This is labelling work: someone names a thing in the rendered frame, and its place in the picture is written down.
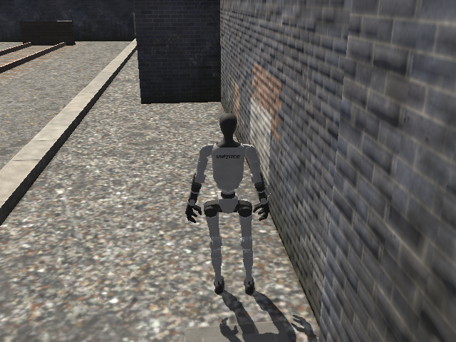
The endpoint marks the robot left forearm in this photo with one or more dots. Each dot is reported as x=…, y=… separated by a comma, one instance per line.
x=194, y=192

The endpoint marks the robot head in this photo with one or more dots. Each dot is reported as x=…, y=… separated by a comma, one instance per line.
x=228, y=124

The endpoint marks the right robot upper arm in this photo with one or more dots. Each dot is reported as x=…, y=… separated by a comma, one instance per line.
x=250, y=151

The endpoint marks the robot left hand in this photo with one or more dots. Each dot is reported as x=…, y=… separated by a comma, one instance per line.
x=189, y=212

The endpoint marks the robot right forearm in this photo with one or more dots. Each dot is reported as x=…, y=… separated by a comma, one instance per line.
x=261, y=191

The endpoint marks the left robot upper arm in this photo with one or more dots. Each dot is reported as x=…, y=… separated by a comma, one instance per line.
x=205, y=151

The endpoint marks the left robot thigh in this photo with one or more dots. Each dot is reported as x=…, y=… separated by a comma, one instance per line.
x=212, y=217

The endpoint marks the robot right hand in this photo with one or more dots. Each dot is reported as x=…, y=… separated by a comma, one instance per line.
x=265, y=210

